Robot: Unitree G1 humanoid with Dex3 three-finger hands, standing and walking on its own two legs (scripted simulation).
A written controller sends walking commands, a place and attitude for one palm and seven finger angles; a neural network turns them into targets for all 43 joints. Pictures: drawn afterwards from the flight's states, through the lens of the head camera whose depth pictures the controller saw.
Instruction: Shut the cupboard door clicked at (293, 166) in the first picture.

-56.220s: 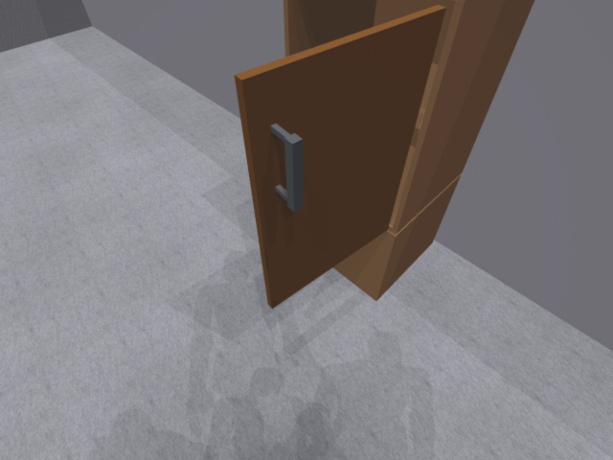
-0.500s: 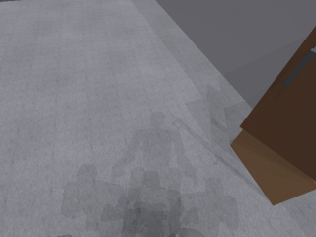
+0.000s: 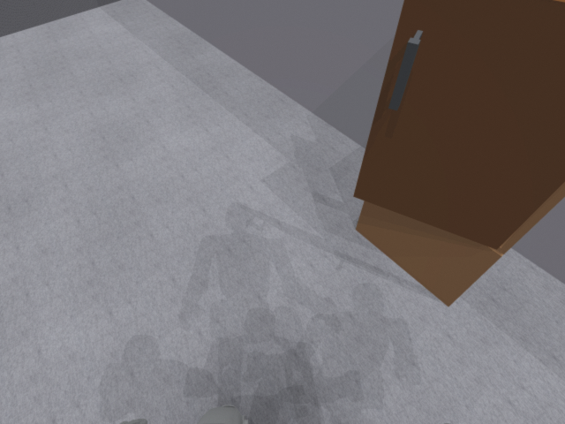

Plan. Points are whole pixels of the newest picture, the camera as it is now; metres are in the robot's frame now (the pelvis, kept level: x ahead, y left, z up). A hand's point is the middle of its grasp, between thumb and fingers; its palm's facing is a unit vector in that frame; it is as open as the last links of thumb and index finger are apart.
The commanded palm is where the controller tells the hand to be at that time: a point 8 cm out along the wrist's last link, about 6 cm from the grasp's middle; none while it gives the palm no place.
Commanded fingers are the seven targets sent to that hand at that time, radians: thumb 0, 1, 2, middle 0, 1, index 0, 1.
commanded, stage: turn to face it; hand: left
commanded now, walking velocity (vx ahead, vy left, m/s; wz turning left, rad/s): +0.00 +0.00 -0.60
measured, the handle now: (405, 71) +0.72 -0.19 +0.09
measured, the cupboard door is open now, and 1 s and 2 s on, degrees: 22 22 22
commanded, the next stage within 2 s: take the last steps up to it in 0.62 s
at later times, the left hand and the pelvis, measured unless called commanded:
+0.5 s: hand (189, 395) +0.18 +0.17 -0.16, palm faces -0.27 -0.92 -0.29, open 7.4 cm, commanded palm none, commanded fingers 0.00 0.90 0.90 -0.20 -0.30 -0.20 -0.30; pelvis +0.02 -0.01 -0.01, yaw -16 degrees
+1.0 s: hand (205, 376) +0.21 +0.15 -0.17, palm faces -0.40 -0.90 -0.16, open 7.4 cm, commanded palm none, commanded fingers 0.00 0.90 0.90 -0.20 -0.30 -0.20 -0.30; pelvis +0.07 +0.00 +0.01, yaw -25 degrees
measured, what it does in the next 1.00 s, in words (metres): steps on the spot, turning right: left foot, then right foot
